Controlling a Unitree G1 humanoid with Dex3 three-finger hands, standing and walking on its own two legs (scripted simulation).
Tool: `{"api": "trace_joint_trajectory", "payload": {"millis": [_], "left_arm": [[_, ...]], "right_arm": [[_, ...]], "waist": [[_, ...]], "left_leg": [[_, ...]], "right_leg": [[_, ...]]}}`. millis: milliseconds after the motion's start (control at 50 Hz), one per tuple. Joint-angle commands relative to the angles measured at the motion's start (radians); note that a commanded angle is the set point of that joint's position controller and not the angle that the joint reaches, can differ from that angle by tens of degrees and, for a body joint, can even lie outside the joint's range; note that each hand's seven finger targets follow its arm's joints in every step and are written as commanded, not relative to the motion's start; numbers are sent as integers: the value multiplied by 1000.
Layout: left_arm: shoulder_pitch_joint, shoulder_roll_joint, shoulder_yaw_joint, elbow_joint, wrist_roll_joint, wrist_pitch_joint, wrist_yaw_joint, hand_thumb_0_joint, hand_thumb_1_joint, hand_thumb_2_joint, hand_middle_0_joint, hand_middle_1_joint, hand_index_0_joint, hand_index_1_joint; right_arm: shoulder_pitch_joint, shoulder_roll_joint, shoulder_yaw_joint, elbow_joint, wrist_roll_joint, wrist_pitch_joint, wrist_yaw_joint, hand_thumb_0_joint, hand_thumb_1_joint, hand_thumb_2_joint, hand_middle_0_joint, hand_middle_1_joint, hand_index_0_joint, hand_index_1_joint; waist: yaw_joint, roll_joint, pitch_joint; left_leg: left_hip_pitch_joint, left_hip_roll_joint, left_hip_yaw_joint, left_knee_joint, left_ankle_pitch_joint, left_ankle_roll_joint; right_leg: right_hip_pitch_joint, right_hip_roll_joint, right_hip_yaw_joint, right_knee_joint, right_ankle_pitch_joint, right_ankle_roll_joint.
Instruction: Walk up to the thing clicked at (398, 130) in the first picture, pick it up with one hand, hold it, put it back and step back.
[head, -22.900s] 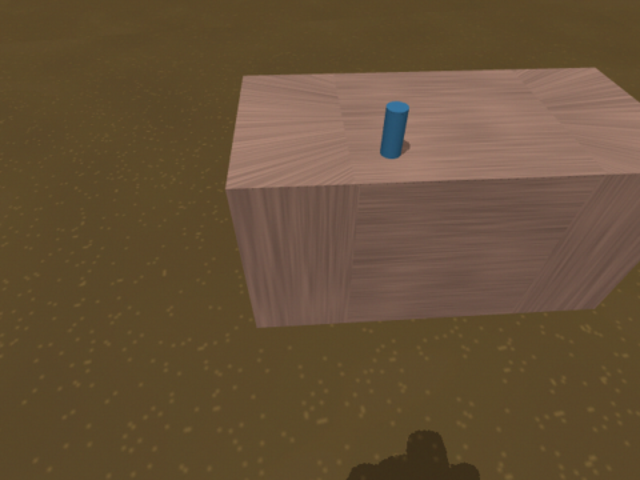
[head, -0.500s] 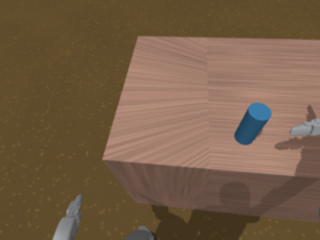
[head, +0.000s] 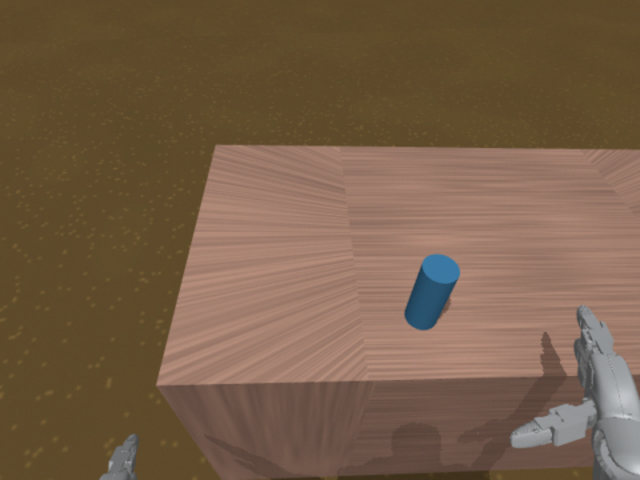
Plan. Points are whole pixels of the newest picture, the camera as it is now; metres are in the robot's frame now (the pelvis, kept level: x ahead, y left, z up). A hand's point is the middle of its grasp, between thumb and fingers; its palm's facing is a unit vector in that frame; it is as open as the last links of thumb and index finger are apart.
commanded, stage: sink last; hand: right
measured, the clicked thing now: (429, 294) +0.42 -0.18 -0.04
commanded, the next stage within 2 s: home in 0.66 s
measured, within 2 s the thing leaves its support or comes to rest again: neither
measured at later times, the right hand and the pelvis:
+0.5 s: hand (596, 474) +0.15 -0.26 +0.05, palm faces +0.37 +0.83 -0.42, open 17.5 cm; pelvis -0.03 +0.03 +0.00, yaw -2 degrees
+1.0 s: hand out of the picture +0.12 -0.23 -0.02, palm faces +0.24 +0.91 -0.35, open 17.3 cm; pelvis -0.04 +0.02 +0.01, yaw -1 degrees
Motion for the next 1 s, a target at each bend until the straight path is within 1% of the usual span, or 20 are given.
{"api": "trace_joint_trajectory", "payload": {"millis": [0, 120, 180, 260, 300, 400, 460, 520, 560, 580, 600, 620, 660, 680, 720, 760, 860, 940, 960, 980], "left_arm": [[-82, 208, 133, -232, 2, -57, 67, 0, -538, 62, -48, -37, -41, -44], [30, 61, 38, -211, 4, -53, 55, 0, -530, 56, -49, -40, -44, -44], [-3, 53, 20, -222, 9, -63, 48, 0, -513, 47, -50, -52, -53, -49], [-13, 169, 129, -213, 20, -91, 80, 0, -505, 43, -53, -57, -59, -51], [-17, 198, 164, -240, 20, -100, 90, 0, -502, 41, -53, -54, -59, -48], [-17, 153, 150, -181, 27, -105, 85, 0, -506, 39, -51, -48, -57, -42], [-82, 134, 120, -237, 23, -115, 70, 0, -509, 42, -52, -48, -56, -43], [-156, 63, 34, -234, 24, -129, 56, 0, -514, 52, -52, -49, -53, -48], [-176, 109, 80, -208, 32, -142, 64, 0, -520, 59, -52, -51, -52, -52], [-101, 180, 149, -160, 35, -143, 74, 0, -524, 63, -53, -54, -51, -55], [-83, 178, 138, -175, 34, -147, 73, 0, -516, 59, -52, -56, -53, -55], [-91, 120, 73, -171, 32, -154, 64, 0, -512, 59, -51, -58, -53, -56], [-31, 149, 119, -128, 31, -154, 73, 0, -511, 65, -50, -55, -50, -54], [-72, 128, 89, -169, 30, -159, 68, 0, -509, 61, -51, -52, -52, -51], [-77, 140, 113, -126, 32, -158, 73, 0, -515, 68, -51, -51, -49, -52], [-96, 171, 150, -94, 35, -167, 75, 0, -441, 149, -124, -131, -126, -134], [-203, 18, -21, -51, 36, -203, 50, 0, -41, 530, -134, -189, -134, -189], [-213, 4, -69, -62, 41, -214, 49, 0, 279, 653, -156, -223, -155, -224], [-212, 18, -66, -56, 40, -213, 50, 0, 359, 672, -160, -228, -159, -230], [-182, 84, -10, -45, 45, -211, 61, 0, 439, 682, -162, -231, -160, -232]], "right_arm": [[64, -257, -176, -395, 10, -75, -65, 0, 581, -46, 54, 57, 53, 57], [306, -67, -41, -446, 2, -93, -35, 0, 595, -48, 49, 60, 52, 60], [221, -110, -63, -618, 1, -108, -30, 0, 589, -46, 50, 59, 52, 60], [171, -173, -135, -605, -1, -108, -50, 0, 540, -52, 54, 58, 54, 58], [182, -183, -167, -594, 0, -106, -57, 0, 540, -52, 53, 59, 55, 59], [292, -150, -197, -398, -6, -113, -51, 0, 569, -50, 49, 61, 54, 61], [311, -112, -152, -342, -9, -136, -39, 0, 568, -52, 48, 61, 53, 62], [222, -102, -115, -400, -13, -174, -32, 0, 548, -55, 50, 61, 54, 61], [169, -133, -124, -435, -14, -197, -39, 0, 544, -55, 51, 60, 54, 60], [176, -220, -201, -447, -17, -203, -51, 0, 542, -55, 51, 60, 54, 60], [222, -208, -195, -418, -20, -204, -54, 0, 555, -52, 51, 60, 54, 60], [245, -147, -144, -406, -17, -211, -46, 0, 554, -52, 50, 60, 54, 61], [268, -197, -207, -363, -18, -217, -58, 0, 557, -54, 49, 62, 54, 62], [268, -163, -175, -346, -19, -222, -54, 0, 543, -56, 50, 61, 54, 61], [230, -203, -217, -320, -20, -228, -59, 0, 536, -58, 50, 61, 54, 61], [230, -168, -180, -258, -20, -227, -51, 0, 499, -89, 59, 63, 59, 63], [196, -10, 12, -207, -34, -248, -24, 0, 531, -69, 56, 57, 56, 57], [161, -5, 64, -113, -52, -261, -19, 0, 533, -67, 56, 57, 55, 57], [171, 0, 69, -98, -51, -260, -19, 0, 532, -68, 56, 57, 56, 57], [174, -19, 65, -49, -56, -254, -23, 0, 539, -63, 55, 56, 55, 56]], "waist": [[-7, 30, -164], [3, 40, -16], [14, -33, -36], [56, -8, -22], [47, 17, -37], [-12, 89, 33], [-19, 116, 52], [-28, 79, 60], [-11, 73, 41], [-8, 44, 14], [-8, 47, -2], [-13, 38, 13], [-16, 41, 18], [-10, 41, 12], [-10, 33, 23], [12, 38, 78], [17, 74, 119], [30, 92, 52], [24, 87, 44], [43, 98, 21]], "left_leg": [[293, -8, 35, -26, 267, 42], [246, 4, 32, -50, 212, 34], [219, 13, 22, -52, 193, 26], [185, 16, 21, -65, 129, 14], [199, 16, 25, -76, 105, 13], [230, 28, 27, -104, 66, 8], [235, 27, 29, -111, 34, 8], [237, 44, -4, -142, -64, 4], [232, 60, -35, -175, -160, 2], [239, 55, -33, -173, -151, 3], [259, 47, -20, -163, -111, 3], [265, 40, -14, -157, -95, 2], [284, 30, 6, -151, -44, 6], [288, 27, 11, -152, -26, 7], [296, 31, 8, -168, -30, 8], [264, 35, -2, -188, -70, 5], [237, 18, 17, -197, -95, 9], [271, 14, 21, -185, -51, 10], [271, 15, 22, -181, -40, 9], [278, 13, 23, -176, -12, 10]], "right_leg": [[-21, 3, -15, -114, 464, 14], [-59, 18, -42, -142, 347, 1], [-39, 30, -51, -142, 308, -3], [-16, 31, -36, -152, 235, -14], [-8, 32, -29, -156, 214, -17], [-54, 43, -34, -157, 195, -20], [-74, 41, -36, -173, 176, -20], [-92, 48, -47, -183, 100, -20], [-75, 52, -53, -185, 53, -18], [-52, 48, -48, -196, 53, -18], [-51, 46, -43, -205, 69, -20], [-67, 45, -43, -207, 69, -22], [-67, 42, -37, -215, 95, -22], [-55, 43, -38, -220, 109, -22], [-51, 47, -40, -226, 108, -22], [-55, 46, -39, -239, 73, -24], [-62, 35, -31, -262, 51, -24], [-30, 35, -34, -265, 84, -24], [-30, 37, -38, -262, 96, -23], [-10, 34, -36, -263, 116, -23]]}}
